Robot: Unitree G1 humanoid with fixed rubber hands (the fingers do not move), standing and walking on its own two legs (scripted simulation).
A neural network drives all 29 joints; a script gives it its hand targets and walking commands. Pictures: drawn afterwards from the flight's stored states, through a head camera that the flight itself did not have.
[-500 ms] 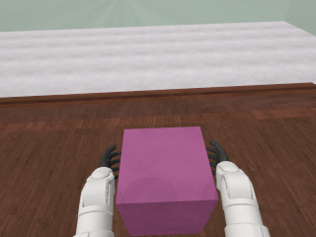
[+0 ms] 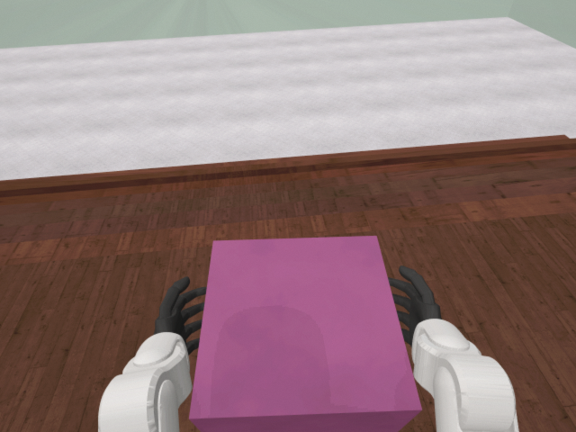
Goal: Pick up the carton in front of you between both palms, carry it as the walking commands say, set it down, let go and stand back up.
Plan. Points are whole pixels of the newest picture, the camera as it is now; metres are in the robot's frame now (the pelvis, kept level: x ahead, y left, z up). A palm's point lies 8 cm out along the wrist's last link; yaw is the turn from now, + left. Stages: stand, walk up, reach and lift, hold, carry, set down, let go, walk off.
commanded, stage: carry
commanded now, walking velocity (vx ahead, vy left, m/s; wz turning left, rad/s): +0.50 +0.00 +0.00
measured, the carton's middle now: (297, 353) +0.24 +0.00 +0.02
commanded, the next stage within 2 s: none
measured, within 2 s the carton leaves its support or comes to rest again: neither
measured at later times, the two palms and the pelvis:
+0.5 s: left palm (221, 188) +0.50 +0.12 +0.10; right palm (390, 172) +0.53 -0.18 +0.10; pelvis +0.29 -0.05 +0.01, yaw +3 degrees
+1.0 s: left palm (224, 111) +0.84 +0.15 +0.07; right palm (344, 104) +0.83 -0.15 +0.08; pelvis +0.61 +0.01 +0.01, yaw +0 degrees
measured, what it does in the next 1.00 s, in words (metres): walks ahead: right foot, then left foot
